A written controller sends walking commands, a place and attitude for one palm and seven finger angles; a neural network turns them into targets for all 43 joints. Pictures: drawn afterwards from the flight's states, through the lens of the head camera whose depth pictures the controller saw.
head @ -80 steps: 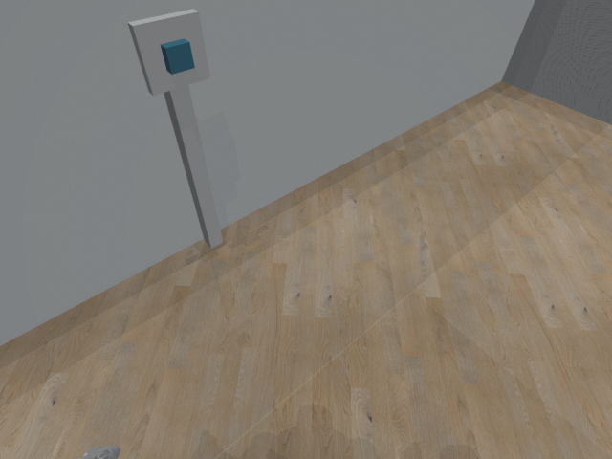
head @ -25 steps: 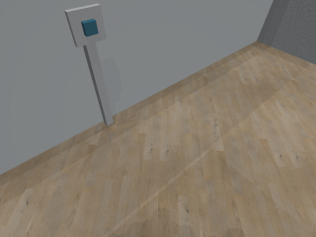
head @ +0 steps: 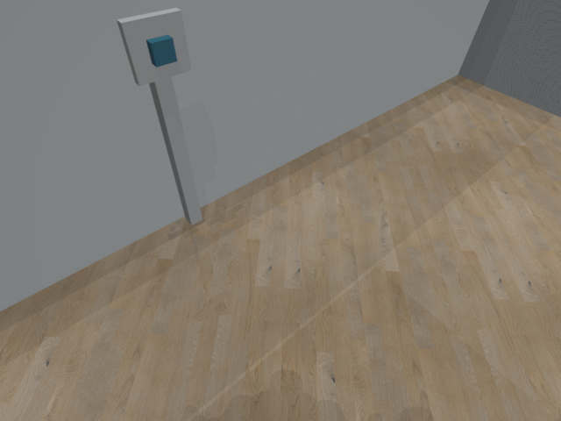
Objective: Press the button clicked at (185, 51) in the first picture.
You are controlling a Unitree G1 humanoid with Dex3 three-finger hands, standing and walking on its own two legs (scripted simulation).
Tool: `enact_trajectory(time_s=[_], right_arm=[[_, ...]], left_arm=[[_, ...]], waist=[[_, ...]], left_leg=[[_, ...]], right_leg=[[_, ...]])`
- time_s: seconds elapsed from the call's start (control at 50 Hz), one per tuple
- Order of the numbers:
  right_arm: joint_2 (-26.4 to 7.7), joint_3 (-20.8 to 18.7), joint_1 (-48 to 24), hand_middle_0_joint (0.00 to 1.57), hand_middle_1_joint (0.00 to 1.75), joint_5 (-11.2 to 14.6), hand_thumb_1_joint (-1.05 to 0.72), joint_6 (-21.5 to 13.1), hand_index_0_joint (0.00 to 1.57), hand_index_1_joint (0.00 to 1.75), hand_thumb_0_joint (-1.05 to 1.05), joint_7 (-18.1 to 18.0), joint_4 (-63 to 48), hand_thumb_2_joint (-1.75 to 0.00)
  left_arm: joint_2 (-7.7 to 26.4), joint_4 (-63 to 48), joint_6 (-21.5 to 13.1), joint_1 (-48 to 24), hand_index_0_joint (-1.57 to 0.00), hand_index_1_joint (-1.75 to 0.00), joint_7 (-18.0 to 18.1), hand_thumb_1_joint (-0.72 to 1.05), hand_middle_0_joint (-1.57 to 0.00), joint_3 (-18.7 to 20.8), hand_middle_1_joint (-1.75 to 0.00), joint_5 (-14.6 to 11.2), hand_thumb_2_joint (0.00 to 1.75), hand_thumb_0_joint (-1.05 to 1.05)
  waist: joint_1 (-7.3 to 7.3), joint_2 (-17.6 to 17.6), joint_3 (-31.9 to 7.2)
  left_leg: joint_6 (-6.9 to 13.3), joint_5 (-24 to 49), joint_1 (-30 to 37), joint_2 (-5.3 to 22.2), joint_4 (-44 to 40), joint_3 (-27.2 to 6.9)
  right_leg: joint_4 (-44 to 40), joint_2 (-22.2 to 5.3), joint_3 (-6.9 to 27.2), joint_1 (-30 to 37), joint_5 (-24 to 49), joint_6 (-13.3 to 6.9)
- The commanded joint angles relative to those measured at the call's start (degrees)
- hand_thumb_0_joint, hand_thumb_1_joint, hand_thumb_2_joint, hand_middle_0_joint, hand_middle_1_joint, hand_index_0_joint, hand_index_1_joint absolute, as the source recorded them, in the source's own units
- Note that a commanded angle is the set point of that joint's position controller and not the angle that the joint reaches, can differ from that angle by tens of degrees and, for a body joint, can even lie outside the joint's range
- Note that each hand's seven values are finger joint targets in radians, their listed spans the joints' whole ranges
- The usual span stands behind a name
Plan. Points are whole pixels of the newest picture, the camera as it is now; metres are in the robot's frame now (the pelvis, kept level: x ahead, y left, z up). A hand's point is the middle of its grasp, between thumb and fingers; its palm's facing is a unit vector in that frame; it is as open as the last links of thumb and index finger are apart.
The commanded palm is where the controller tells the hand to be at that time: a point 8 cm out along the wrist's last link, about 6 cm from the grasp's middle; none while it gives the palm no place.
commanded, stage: walk to a spot facing it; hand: left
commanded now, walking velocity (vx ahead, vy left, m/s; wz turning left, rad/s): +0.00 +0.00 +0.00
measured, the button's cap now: (161, 50) +1.06 +0.43 +0.05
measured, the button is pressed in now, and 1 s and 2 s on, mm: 0 0 0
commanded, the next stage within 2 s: turn to face it in 1.62 s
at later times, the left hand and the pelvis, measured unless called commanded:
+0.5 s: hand out of the picture +0.07 +0.14 -0.18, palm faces -0.09 -0.98 -0.20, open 7.4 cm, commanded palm none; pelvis +0.07 -0.04 -0.02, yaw -10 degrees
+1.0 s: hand (216, 297) +0.39 +0.16 -0.19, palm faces -0.34 -0.92 -0.19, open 7.4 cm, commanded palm none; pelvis +0.29 -0.02 -0.01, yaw -26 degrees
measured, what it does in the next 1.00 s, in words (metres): walks ahead, turning right: left foot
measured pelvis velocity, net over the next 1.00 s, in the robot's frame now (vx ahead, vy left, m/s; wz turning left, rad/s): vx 0.29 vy -0.02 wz -0.45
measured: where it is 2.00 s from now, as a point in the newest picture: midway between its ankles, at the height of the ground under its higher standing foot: (345, 322)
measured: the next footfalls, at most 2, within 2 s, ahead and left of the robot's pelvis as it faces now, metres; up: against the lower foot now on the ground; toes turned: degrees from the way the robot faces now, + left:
left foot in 0.82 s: +0.39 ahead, +0.05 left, +0.00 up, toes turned -12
right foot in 1.38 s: +0.49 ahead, -0.27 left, +0.00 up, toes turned -45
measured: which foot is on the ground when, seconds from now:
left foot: down 0.00-0.38, up 0.40-0.80, down 0.82-1.00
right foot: down 0.00-0.84, up 0.86-1.00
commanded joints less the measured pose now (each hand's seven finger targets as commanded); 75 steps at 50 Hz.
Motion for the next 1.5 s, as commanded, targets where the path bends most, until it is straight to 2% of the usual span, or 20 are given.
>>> enact_trajectory(time_s=[0.0, 0.14, 0.22, 0.32, 0.36, 0.38, 0.5, 0.68, 0.76, 0.78, 0.8, 0.82, 0.88, 0.94, 1.22, 1.32, 1.34, 1.36, 1.38, 1.48], right_arm=[[-12.16, -2.37, -2.81, 0.20, 0.30, -0.15, -0.90, -1.11, 0.20, 0.30, 0.00, -0.95, -3.89, -0.90], [-6.92, -2.49, 3.74, 0.20, 0.30, -1.16, -0.90, 0.79, 0.20, 0.30, 0.00, -0.68, -4.12, -0.90], [-9.95, -4.88, 8.26, 0.20, 0.30, -0.87, -0.90, -0.39, 0.20, 0.30, 0.00, -1.02, -5.99, -0.90], [-5.86, -4.64, 4.75, 0.20, 0.30, -1.16, -0.90, -1.22, 0.20, 0.30, 0.00, -1.00, -7.53, -0.90], [0.06, -3.15, -1.18, 0.20, 0.30, -0.57, -0.90, -1.98, 0.20, 0.30, 0.00, -0.06, -13.12, -0.90], [-1.27, -3.64, -3.73, 0.20, 0.30, -0.68, -0.90, -2.19, 0.20, 0.30, 0.00, -0.17, -13.59, -0.90], [3.33, -4.27, 2.54, 0.20, 0.30, -0.98, -0.90, -1.18, 0.20, 0.30, 0.00, 0.69, -10.23, -0.90], [5.98, -4.19, -6.85, 0.20, 0.30, -0.53, -0.90, -2.17, 0.20, 0.30, 0.00, 1.51, -14.96, -0.90], [3.05, -4.95, 7.13, 0.20, 0.30, -0.81, -0.90, -3.21, 0.20, 0.30, 0.00, 0.02, -10.96, -0.90], [-0.96, -5.93, 16.53, 0.20, 0.30, -1.17, -0.90, -3.41, 0.20, 0.30, 0.00, -0.84, -8.28, -0.90], [-7.84, -7.43, 23.10, 0.20, 0.30, -2.06, -0.90, -3.57, 0.20, 0.30, 0.00, -1.23, -6.95, -0.90], [-7.59, -6.71, 22.51, 0.20, 0.30, -1.35, -0.90, -2.98, 0.20, 0.30, 0.00, -0.98, -7.30, -0.90], [2.38, -4.56, 9.70, 0.20, 0.30, -1.06, -0.90, -3.72, 0.20, 0.30, 0.00, -1.32, -9.31, -0.90], [4.20, -4.04, 9.16, 0.20, 0.30, -1.17, -0.90, -4.78, 0.20, 0.30, 0.00, -1.59, -8.72, -0.90], [1.78, -3.98, 22.60, 0.20, 0.30, -1.58, -0.90, -4.22, 0.20, 0.30, 0.00, -1.59, -4.23, -0.90], [-1.63, -4.73, 20.67, 0.20, 0.30, -1.09, -0.90, -3.50, 0.20, 0.30, 0.00, -1.39, -5.10, -0.90], [-1.38, -4.48, 19.52, 0.20, 0.30, -0.39, -0.90, -3.44, 0.20, 0.30, 0.00, -0.78, -6.16, -0.90], [3.31, -3.80, 20.95, 0.20, 0.30, 0.55, -0.90, -3.62, 0.20, 0.30, 0.00, -0.51, -8.44, -0.90], [3.31, -3.85, 14.79, 0.20, 0.30, 0.46, -0.90, -3.77, 0.20, 0.30, 0.00, -1.21, -10.67, -0.90], [5.11, -4.17, 14.30, 0.20, 0.30, -1.30, -0.90, -1.58, 0.20, 0.30, 0.00, -0.95, -8.96, -0.90]], left_arm=[[11.63, -3.62, -1.28, -2.27, -0.20, -0.30, 0.79, 0.90, -0.20, 2.55, -0.30, -0.20, 0.90, 0.00], [4.82, -4.53, 1.47, 3.82, -0.20, -0.30, -0.51, 0.90, -0.20, 2.48, -0.30, 0.47, 0.90, 0.00], [1.09, -8.72, 0.80, 4.09, -0.20, -0.30, -1.69, 0.90, -0.20, 3.68, -0.30, 0.45, 0.90, 0.00], [-1.82, -6.57, -0.59, 15.92, -0.20, -0.30, -2.36, 0.90, -0.20, 4.92, -0.30, 0.76, 0.90, 0.00], [7.65, -3.38, -2.14, 28.88, -0.20, -0.30, -0.47, 0.90, -0.20, 6.65, -0.30, 0.19, 0.90, 0.00], [5.96, -3.49, -2.46, 28.40, -0.20, -0.30, 0.51, 0.90, -0.20, 6.39, -0.30, -0.17, 0.90, 0.00], [-0.61, -4.78, -3.94, 19.52, -0.20, -0.30, 0.70, 0.90, -0.20, 4.87, -0.30, 0.50, 0.90, 0.00], [-2.07, -2.40, -3.88, 22.31, -0.20, -0.30, 1.54, 0.90, -0.20, 5.11, -0.30, 0.95, 0.90, 0.00], [-0.54, -3.62, -3.76, 18.20, -0.20, -0.30, 1.49, 0.90, -0.20, 6.11, -0.30, 0.43, 0.90, 0.00], [-2.50, -3.83, -3.71, 18.67, -0.20, -0.30, 1.19, 0.90, -0.20, 6.08, -0.30, 0.14, 0.90, 0.00], [-6.02, -4.97, -3.27, 21.79, -0.20, -0.30, 0.38, 0.90, -0.20, 6.06, -0.30, -0.67, 0.90, 0.00], [-5.79, -6.30, -3.69, 19.64, -0.20, -0.30, 0.27, 0.90, -0.20, 5.95, -0.30, -0.26, 0.90, 0.00], [-6.12, -7.07, -2.18, 11.70, -0.20, -0.30, -1.27, 0.90, -0.20, 5.93, -0.30, 0.85, 0.90, 0.00], [-8.21, -6.80, 0.16, 13.59, -0.20, -0.30, -1.92, 0.90, -0.20, 6.06, -0.30, 1.34, 0.90, 0.00], [-8.31, -14.55, 0.62, -9.70, -0.20, -0.30, -3.16, 0.90, -0.20, 4.86, -0.30, 1.11, 0.90, 0.00], [-4.77, -10.88, -1.00, 4.33, -0.20, -0.30, -2.45, 0.90, -0.20, 5.77, -0.30, 1.34, 0.90, 0.00], [-0.69, -8.26, -1.79, 13.10, -0.20, -0.30, -2.08, 0.90, -0.20, 6.89, -0.30, 1.46, 0.90, 0.00], [6.54, -7.17, -2.37, 19.24, -0.20, -0.30, -1.16, 0.90, -0.20, 8.50, -0.30, 1.05, 0.90, 0.00], [9.33, -6.43, -1.87, 21.09, -0.20, -0.30, -0.46, 0.90, -0.20, 8.76, -0.30, -0.68, 0.90, 0.00], [0.09, -9.43, -3.29, 6.16, -0.20, -0.30, 0.68, 0.90, -0.20, 6.37, -0.30, 0.33, 0.90, 0.00]], waist=[[-0.18, 1.20, -2.77], [-0.43, 2.23, 4.79], [-1.69, 11.43, 5.69], [4.68, 3.78, 1.89], [8.86, -19.52, 0.64], [8.35, -12.22, 2.18], [0.39, -3.49, 3.51], [2.94, -7.34, 4.87], [-3.86, -5.19, -1.31], [-7.05, 0.46, -7.48], [-7.55, 17.20, -14.06], [-6.25, 16.28, -12.95], [-1.48, 8.92, 3.51], [1.40, 8.40, 2.88], [-4.37, 6.85, 6.77], [2.95, 8.73, -3.99], [7.22, 5.26, -9.92], [8.16, -7.48, -17.31], [8.45, -5.73, -16.01], [-1.38, 0.94, -1.23]], left_leg=[[2.10, 10.31, 0.65, 6.48, -3.46, -5.46], [2.61, -20.80, -3.74, 8.00, -3.17, -4.50], [9.79, -24.40, -0.87, 19.85, -9.44, -14.41], [4.71, -8.46, -11.12, 14.03, 11.19, 2.23], [-0.57, -23.09, -36.54, 2.27, 44.16, 7.28], [-0.12, -18.15, -38.22, 4.53, 47.79, 1.08], [-2.61, -2.05, -32.01, 7.21, 42.41, 2.06], [-1.46, 1.65, -27.77, 4.75, 23.63, 4.78], [0.85, 3.16, -2.99, 0.57, 10.09, 6.58], [2.08, 3.84, 12.30, 5.80, 9.17, 1.74], [7.64, 1.03, 22.41, 24.04, 4.10, -21.41], [10.48, -8.11, 16.53, 29.70, -5.18, -30.71], [7.67, -17.27, -5.34, 23.96, -10.75, -16.44], [6.07, -5.32, -10.10, 19.19, -10.49, -1.86], [6.47, 22.26, 8.70, 19.03, -7.47, 13.17], [3.35, 51.28, 10.12, 18.30, 17.62, 19.24], [1.17, 41.09, -2.02, 17.25, 31.74, 19.55], [-2.28, -9.80, -23.72, 8.21, 51.17, 17.61], [-2.12, -22.58, -32.67, 4.93, 63.27, 8.84], [-2.55, -7.76, -25.07, 10.75, 51.39, 1.33]], right_leg=[[-3.25, -7.11, 5.09, -0.44, 9.60, -1.45], [0.73, -2.57, 7.03, -12.05, -17.53, -2.03], [22.46, 0.59, -1.51, -21.17, -14.19, -0.87], [9.28, -0.53, -5.47, -0.74, -7.04, -1.31], [-10.62, -21.94, 35.89, 11.83, -8.66, -11.44], [-10.89, -21.71, 36.82, 9.66, -5.87, -12.77], [-9.40, -13.51, 15.74, 0.01, 6.11, -11.21], [-6.52, -11.14, 12.40, 3.35, 18.52, -9.10], [9.47, -7.53, 9.36, -1.38, 31.61, -6.79], [21.92, -4.75, 7.90, -8.72, 22.70, -5.29], [42.33, 3.41, 0.20, -21.66, -10.31, -2.52], [53.17, 2.98, 2.10, -25.61, -20.56, -2.96], [57.15, -5.51, 1.51, -29.07, -7.81, -2.18], [51.99, -6.74, 0.03, -25.43, -2.95, -0.75], [21.49, -4.82, -8.18, -31.12, 3.04, -0.48], [11.98, 2.79, -13.18, -7.91, -2.09, -5.40], [9.18, -0.64, -8.91, 10.58, 3.75, -7.41], [7.11, -19.25, 19.12, 28.95, 12.19, -14.91], [1.64, -26.12, 31.29, 27.31, 25.96, -19.39], [-5.08, -16.10, 11.92, -6.03, 15.78, -12.59]])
